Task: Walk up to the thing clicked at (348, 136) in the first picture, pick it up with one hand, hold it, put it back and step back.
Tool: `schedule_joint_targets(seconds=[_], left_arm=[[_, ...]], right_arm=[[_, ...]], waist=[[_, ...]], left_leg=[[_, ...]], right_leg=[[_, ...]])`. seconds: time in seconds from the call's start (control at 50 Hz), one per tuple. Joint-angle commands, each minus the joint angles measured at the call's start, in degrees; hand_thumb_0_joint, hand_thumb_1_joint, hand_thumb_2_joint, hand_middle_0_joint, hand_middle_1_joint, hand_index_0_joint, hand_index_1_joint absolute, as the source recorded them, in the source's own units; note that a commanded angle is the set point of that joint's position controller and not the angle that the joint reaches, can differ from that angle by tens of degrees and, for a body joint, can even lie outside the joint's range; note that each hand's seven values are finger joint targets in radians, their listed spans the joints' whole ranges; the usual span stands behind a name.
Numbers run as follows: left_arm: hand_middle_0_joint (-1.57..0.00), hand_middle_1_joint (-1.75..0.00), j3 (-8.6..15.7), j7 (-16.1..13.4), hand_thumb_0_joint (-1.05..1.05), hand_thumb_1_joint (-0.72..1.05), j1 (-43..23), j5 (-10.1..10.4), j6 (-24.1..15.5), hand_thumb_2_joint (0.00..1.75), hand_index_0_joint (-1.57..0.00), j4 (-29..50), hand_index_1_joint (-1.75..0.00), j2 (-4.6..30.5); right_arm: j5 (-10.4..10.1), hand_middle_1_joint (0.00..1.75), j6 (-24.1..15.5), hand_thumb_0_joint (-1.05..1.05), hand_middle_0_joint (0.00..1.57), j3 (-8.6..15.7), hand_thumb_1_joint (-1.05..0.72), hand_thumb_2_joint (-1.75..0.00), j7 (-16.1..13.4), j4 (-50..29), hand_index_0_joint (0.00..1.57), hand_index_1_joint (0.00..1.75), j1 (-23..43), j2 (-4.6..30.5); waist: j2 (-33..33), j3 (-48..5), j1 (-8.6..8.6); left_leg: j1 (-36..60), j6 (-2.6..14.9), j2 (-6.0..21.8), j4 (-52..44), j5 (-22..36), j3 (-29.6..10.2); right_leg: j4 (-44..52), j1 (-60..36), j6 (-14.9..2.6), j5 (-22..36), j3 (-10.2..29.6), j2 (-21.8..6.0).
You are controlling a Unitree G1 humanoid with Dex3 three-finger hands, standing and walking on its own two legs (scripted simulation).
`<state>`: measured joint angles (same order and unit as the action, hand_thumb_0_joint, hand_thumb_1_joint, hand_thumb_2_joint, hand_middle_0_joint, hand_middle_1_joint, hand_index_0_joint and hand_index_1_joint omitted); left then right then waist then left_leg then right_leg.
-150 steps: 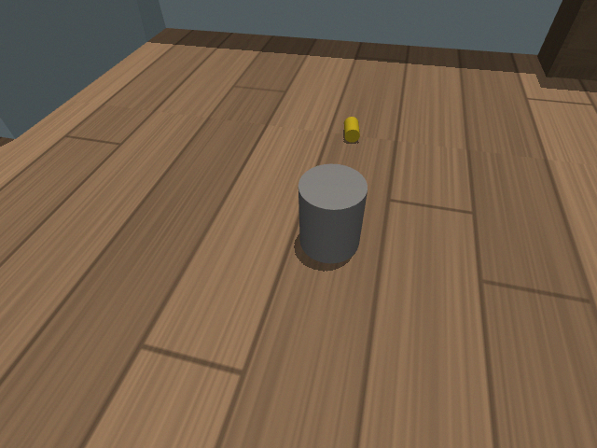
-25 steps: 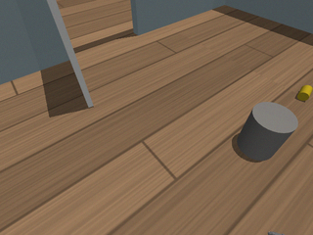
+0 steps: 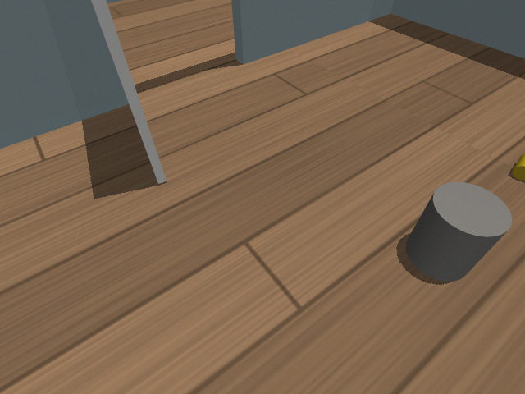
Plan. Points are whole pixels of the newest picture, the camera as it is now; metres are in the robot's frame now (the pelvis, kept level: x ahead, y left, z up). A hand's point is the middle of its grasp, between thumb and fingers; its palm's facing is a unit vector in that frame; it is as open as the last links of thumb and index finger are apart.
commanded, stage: walk up
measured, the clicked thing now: out of the picture +1.36 -1.39 -0.73
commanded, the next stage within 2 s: stand in 0.30 s
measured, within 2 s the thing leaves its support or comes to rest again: neither
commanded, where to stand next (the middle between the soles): +0.06 +0.00 m, yaw -4 degrees
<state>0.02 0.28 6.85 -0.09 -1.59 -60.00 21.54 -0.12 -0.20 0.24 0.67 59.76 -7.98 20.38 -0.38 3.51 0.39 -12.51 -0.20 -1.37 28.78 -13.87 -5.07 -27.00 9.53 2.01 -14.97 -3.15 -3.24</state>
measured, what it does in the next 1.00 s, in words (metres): stands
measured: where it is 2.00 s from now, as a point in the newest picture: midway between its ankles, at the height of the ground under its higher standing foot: outside the picture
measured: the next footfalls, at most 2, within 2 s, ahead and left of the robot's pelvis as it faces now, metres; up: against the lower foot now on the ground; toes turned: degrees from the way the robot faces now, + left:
none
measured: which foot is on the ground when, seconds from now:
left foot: down 0.00-1.00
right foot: down 0.00-1.00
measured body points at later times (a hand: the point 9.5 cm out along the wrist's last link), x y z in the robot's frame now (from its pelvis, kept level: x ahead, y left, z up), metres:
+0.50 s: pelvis +0.00 -0.01 +0.01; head +0.01 -0.01 +0.46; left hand +0.08 +0.30 -0.12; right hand +0.10 -0.31 -0.12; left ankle +0.02 +0.12 -0.74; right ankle +0.00 -0.14 -0.74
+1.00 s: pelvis -0.01 -0.02 +0.01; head +0.00 -0.02 +0.46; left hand +0.07 +0.28 -0.12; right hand +0.06 -0.32 -0.13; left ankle +0.02 +0.12 -0.74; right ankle +0.00 -0.14 -0.74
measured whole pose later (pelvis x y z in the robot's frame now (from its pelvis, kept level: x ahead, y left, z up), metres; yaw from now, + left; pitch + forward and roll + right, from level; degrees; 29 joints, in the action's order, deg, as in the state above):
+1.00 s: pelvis -0.01 -0.02 +0.01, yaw -1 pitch -3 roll +0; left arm 0.1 0.7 6.4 -0.6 -0.7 -65.7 20.4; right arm 0.4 -0.1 0.0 0.5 65.7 -6.5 20.4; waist -0.5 3.2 0.1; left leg -8.5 -2.1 0.8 20.1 -9.0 -4.9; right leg -19.7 6.6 0.5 -10.5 -3.0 -1.2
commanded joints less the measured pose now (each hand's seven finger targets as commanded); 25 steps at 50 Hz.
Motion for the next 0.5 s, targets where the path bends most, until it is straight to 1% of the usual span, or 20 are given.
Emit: schedule_joint_targets(seconds=[0.0,0.02,0.08,0.1,0.12,0.14,0.2,0.26,0.28,0.3,0.32,0.38,0.4,0.42,0.44,0.48], left_arm=[[-0.2,-0.3,2.9,-1.0,0.0,0.9,-2.7,0.0,-1.1,0.9,-0.2,2.5,-0.3,12.7],[-0.2,-0.3,2.9,-1.0,0.0,0.9,-3.5,0.0,-1.1,0.9,-0.2,2.2,-0.3,12.6],[-0.2,-0.3,2.8,-1.0,0.0,0.9,-4.2,-0.1,-1.1,0.9,-0.2,1.2,-0.3,12.2],[-0.2,-0.3,2.8,-1.0,0.0,0.9,-4.6,-0.2,-1.0,0.9,-0.2,1.1,-0.3,12.2],[-0.2,-0.3,2.8,-0.9,0.0,0.9,-5.0,-0.2,-1.0,0.9,-0.2,0.7,-0.3,12.2],[-0.2,-0.3,2.8,-0.9,0.0,0.9,-4.8,-0.1,-1.0,0.9,-0.2,0.4,-0.3,12.1],[-0.2,-0.3,2.9,-0.9,0.0,0.9,-5.2,-0.2,-1.0,0.9,-0.2,-0.3,-0.3,11.9],[-0.2,-0.3,3.0,-0.9,0.0,0.9,-5.1,-0.3,-0.9,0.9,-0.2,-0.8,-0.3,11.8],[-0.2,-0.3,2.5,-0.9,0.0,0.9,-4.6,-0.4,-0.6,0.9,-0.2,-1.4,-0.3,11.2],[-0.2,-0.3,2.6,-1.0,0.0,0.9,-4.3,-0.3,-0.5,0.9,-0.2,-1.6,-0.3,11.1],[-0.2,-0.3,2.6,-1.0,0.0,0.9,-4.4,-0.3,-0.5,0.9,-0.2,-1.6,-0.3,11.2],[-0.2,-0.3,2.6,-0.8,0.0,0.9,-4.1,-0.2,-0.3,0.9,-0.2,-2.0,-0.3,11.0],[-0.2,-0.3,2.6,-0.7,0.0,0.9,-4.4,-0.2,-0.3,0.9,-0.2,-2.1,-0.3,11.2],[-0.2,-0.3,2.6,-0.7,0.0,0.9,-4.5,-0.3,-0.2,0.9,-0.2,-2.1,-0.3,11.1],[-0.2,-0.3,2.6,-0.7,0.0,0.9,-4.2,-0.4,-0.3,0.9,-0.2,-2.1,-0.3,11.0],[-0.2,-0.3,2.5,-0.7,0.0,0.9,-4.3,-0.4,-0.2,0.9,-0.2,-2.3,-0.3,11.3]], right_arm=[[0.1,0.3,-1.1,0.0,0.2,2.7,-0.9,-0.9,-0.7,-2.4,0.2,0.3,3.7,12.2],[0.1,0.3,-1.1,0.0,0.2,2.7,-0.9,-0.9,-0.7,-2.0,0.2,0.3,3.8,12.1],[0.2,0.3,-0.9,0.0,0.2,2.5,-0.9,-0.9,-0.6,-1.0,0.2,0.3,4.7,11.9],[0.3,0.3,-0.9,0.0,0.2,2.5,-0.9,-0.9,-0.6,-0.9,0.2,0.3,5.3,12.2],[0.2,0.3,-0.9,0.0,0.2,2.5,-0.9,-0.9,-0.6,-0.4,0.2,0.3,4.8,12.0],[0.3,0.3,-0.9,0.0,0.2,2.4,-0.9,-0.9,-0.6,-0.2,0.2,0.3,5.6,12.1],[0.3,0.3,-1.0,0.0,0.2,2.4,-0.9,-0.9,-0.6,0.4,0.2,0.3,5.6,11.9],[0.4,0.3,-0.9,0.0,0.2,2.4,-0.9,-0.9,-0.7,0.6,0.2,0.3,6.7,12.2],[0.4,0.3,-1.3,0.0,0.2,2.1,-0.9,-0.9,-0.8,0.5,0.2,0.3,6.8,11.8],[0.4,0.3,-1.5,0.0,0.2,2.2,-0.9,-0.9,-0.9,0.6,0.2,0.3,6.6,12.3],[0.5,0.3,-1.5,0.0,0.2,2.2,-0.9,-0.9,-1.0,0.8,0.2,0.3,6.3,12.3],[0.5,0.3,-1.7,0.0,0.2,2.2,-0.9,-0.9,-1.0,1.1,0.2,0.3,6.8,12.4],[0.4,0.3,-1.7,0.0,0.2,2.1,-0.9,-0.9,-1.0,1.4,0.2,0.3,6.4,12.4],[0.5,0.3,-1.6,0.0,0.2,2.1,-0.9,-0.9,-1.0,1.3,0.2,0.3,7.3,12.5],[0.4,0.3,-1.6,0.0,0.2,2.2,-0.9,-0.9,-1.0,1.1,0.2,0.3,7.6,12.6],[0.4,0.3,-1.5,0.0,0.2,2.1,-0.9,-0.9,-1.0,1.3,0.2,0.3,7.2,12.0]], waist=[[0.4,-5.7,0.34],[0.7,-5.5,0.09],[0.2,-5.0,0.23],[0.1,-4.6,0.19],[0.6,-5.0,0.08],[-0.1,-5.0,0.31],[0.2,-6.2,0.13],[-0.7,-6.0,0.35],[0.5,-4.9,0.23],[0.3,-5.3,0.31],[0.3,-5.6,0.22],[-0.9,-5.1,0.39],[-0.9,-4.9,0.09],[-1.2,-4.9,0.45],[-0.9,-6.1,0.53],[-0.1,-5.6,0.14]], left_leg=[[1.2,2.59,5.8,-5.6,13.4,-4.6],[0.9,2.52,5.7,-6.0,13.1,-4.6],[1.3,2.34,5.9,-7.5,12.6,-4.8],[1.1,2.31,5.8,-7.9,11.5,-4.7],[1.4,2.17,5.9,-8.3,12.1,-4.7],[1.9,2.11,5.9,-8.6,12.1,-4.6],[2.6,2.0,6.1,-8.8,14.6,-4.4],[2.9,1.89,6.0,-9.2,14.2,-4.1],[3.6,1.6,7.4,-9.9,17.6,-4.8],[4.7,1.49,7.4,-9.7,18.1,-4.6],[4.2,1.64,7.7,-9.6,19.6,-4.6],[4.1,1.07,7.4,-11.1,16.2,-4.3],[3.5,0.96,7.5,-11.7,14.6,-4.4],[3.8,0.93,7.5,-11.7,13.9,-4.4],[4.5,1.18,7.6,-11.0,15.1,-4.1],[4.5,0.86,7.3,-11.6,14.0,-4.0]], right_leg=[[6.0,-3.5,-3.99,9.3,4.3,-5.4],[6.5,-3.7,-3.83,8.8,4.3,-5.3],[7.7,-3.9,-3.46,7.5,4.1,-5.1],[8.3,-3.7,-3.22,6.9,4.0,-5.0],[8.3,-4.6,-3.34,7.0,4.1,-5.2],[8.5,-4.2,-3.17,7.2,4.1,-5.1],[9.0,-5.9,-3.01,9.0,3.6,-5.0],[9.3,-5.7,-2.72,9.1,3.3,-5.0],[9.1,-5.4,-2.43,10.8,4.0,-4.9],[9.4,-5.1,-2.36,10.9,4.0,-4.8],[9.2,-6.3,-2.31,12.1,3.9,-5.0],[9.8,-5.9,-2.41,9.3,4.2,-4.7],[10.0,-6.3,-2.43,8.1,4.4,-4.6],[10.3,-5.9,-2.48,7.6,4.4,-4.5],[10.3,-6.6,-2.54,9.0,4.4,-4.8],[10.7,-5.7,-2.68,8.2,4.6,-4.8]])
